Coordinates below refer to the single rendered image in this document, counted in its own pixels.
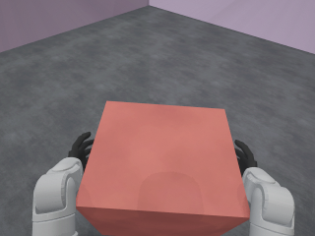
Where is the carton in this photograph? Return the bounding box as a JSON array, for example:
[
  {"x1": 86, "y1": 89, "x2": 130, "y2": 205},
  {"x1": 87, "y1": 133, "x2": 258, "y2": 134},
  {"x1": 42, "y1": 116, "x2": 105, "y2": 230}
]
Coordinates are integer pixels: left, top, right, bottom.
[{"x1": 76, "y1": 100, "x2": 250, "y2": 236}]

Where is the robot right hand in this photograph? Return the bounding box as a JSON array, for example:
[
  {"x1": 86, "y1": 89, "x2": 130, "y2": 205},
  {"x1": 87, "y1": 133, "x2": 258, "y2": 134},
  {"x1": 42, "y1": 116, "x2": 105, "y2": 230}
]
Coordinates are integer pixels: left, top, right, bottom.
[{"x1": 234, "y1": 140, "x2": 258, "y2": 178}]

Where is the robot left hand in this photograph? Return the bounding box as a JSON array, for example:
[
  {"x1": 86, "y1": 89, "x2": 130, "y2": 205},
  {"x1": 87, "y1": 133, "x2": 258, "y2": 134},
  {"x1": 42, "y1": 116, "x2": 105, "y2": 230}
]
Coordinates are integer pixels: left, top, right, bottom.
[{"x1": 68, "y1": 132, "x2": 95, "y2": 173}]

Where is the robot left forearm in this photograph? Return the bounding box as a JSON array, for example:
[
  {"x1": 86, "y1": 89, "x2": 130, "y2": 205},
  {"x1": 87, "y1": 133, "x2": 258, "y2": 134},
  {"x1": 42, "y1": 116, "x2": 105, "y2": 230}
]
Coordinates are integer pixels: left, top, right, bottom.
[{"x1": 31, "y1": 157, "x2": 84, "y2": 236}]

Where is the robot right forearm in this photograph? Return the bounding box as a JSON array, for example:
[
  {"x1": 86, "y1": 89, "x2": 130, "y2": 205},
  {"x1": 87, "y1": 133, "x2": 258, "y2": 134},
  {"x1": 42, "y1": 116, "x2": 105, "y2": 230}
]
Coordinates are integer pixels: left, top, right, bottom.
[{"x1": 242, "y1": 167, "x2": 295, "y2": 236}]

